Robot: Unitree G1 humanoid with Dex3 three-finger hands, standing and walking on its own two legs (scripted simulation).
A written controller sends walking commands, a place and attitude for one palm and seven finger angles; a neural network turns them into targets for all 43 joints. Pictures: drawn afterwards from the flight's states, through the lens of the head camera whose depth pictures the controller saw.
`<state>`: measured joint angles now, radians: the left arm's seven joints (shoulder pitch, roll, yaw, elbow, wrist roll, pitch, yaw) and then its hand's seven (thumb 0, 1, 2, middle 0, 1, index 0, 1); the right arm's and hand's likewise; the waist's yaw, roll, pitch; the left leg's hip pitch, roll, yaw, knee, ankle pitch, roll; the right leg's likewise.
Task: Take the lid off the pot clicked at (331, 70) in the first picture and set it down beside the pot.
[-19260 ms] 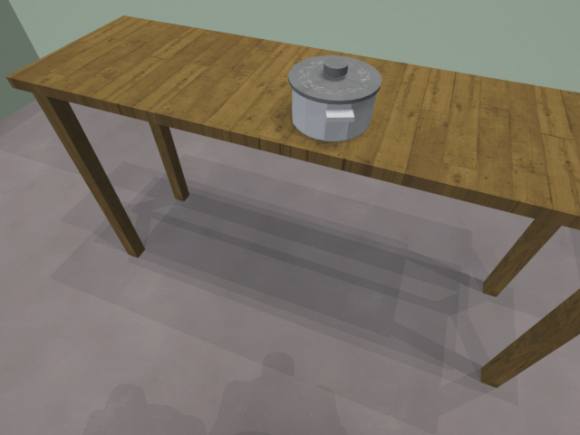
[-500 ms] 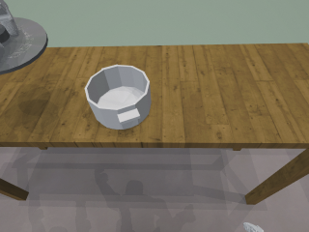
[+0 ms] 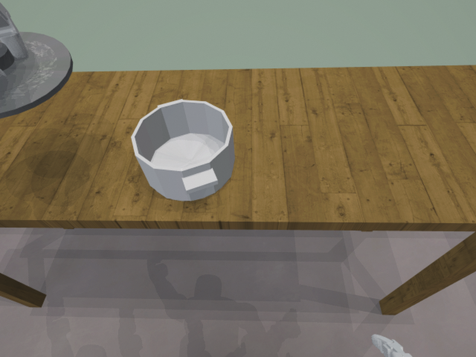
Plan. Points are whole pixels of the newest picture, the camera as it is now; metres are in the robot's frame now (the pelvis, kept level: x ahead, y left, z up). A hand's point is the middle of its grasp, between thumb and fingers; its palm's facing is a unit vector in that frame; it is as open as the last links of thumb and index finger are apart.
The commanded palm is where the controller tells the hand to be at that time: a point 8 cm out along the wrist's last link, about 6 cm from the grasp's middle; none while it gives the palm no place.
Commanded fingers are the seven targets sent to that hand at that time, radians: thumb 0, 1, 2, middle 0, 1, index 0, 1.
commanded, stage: lower the lid onto the table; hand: left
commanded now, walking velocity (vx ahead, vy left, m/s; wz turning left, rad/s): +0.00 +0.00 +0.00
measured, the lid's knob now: out of the picture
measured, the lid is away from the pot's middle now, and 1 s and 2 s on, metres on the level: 0.24 0.24 0.23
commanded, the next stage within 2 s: none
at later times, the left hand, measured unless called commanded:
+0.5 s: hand out of the picture +0.42 +0.32 +0.25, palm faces -0.22 -0.11 -0.97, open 7.6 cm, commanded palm +0.41 +0.33 +0.32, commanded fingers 0.00 0.53 1.16 -0.89 -0.91 -0.92 -0.92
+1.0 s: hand (11, 110) +0.42 +0.33 +0.21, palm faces -0.31 -0.12 -0.94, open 7.6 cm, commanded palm +0.43 +0.33 +0.29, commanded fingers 0.00 0.53 1.16 -0.89 -0.91 -0.92 -0.92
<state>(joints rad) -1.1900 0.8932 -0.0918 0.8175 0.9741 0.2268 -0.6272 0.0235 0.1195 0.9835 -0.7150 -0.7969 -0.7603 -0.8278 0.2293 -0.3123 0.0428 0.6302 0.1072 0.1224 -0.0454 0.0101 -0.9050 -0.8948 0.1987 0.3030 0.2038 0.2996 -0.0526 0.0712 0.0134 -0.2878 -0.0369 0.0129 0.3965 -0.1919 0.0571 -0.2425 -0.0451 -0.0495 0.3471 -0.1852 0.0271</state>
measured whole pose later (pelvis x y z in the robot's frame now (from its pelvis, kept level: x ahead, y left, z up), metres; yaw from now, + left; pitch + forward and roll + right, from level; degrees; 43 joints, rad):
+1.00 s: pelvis -0.01 +0.00 +0.00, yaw +0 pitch +4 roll -1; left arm -1.06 0.86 -0.06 0.92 0.94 0.10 -0.58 0.02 0.13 0.98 -0.71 -0.80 -0.76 -0.83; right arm 0.27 -0.31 0.04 0.65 0.10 0.12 -0.06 0.01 -0.90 -0.89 0.20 0.30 0.20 0.30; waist -0.07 0.05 0.02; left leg -0.30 -0.02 0.01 0.44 -0.20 0.06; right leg -0.25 -0.03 -0.05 0.37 -0.18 0.03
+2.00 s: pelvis +0.00 +0.01 +0.00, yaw +0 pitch +6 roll -2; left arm -0.96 0.82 -0.04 0.98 0.92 -0.01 -0.52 0.03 0.14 0.98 -0.70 -0.79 -0.75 -0.83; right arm 0.29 -0.31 0.02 0.66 0.09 0.13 -0.05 0.01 -0.90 -0.89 0.20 0.30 0.21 0.30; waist -0.09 0.04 0.00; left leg -0.35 -0.03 0.01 0.48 -0.23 0.07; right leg -0.29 -0.04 -0.04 0.38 -0.20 0.03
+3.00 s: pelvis -0.01 +0.02 -0.02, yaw -2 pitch +9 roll -3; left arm -0.92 0.86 -0.01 1.07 0.95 -0.12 -0.46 0.01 0.12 0.93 -0.72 -0.84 -0.76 -0.87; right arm 0.35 -0.31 0.01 0.67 0.09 0.17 -0.06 0.01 -0.90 -0.89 0.20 0.30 0.21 0.30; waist -0.11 0.04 -0.05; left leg -0.50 -0.02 0.04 0.62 -0.29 0.08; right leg -0.44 -0.03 -0.02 0.52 -0.25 0.03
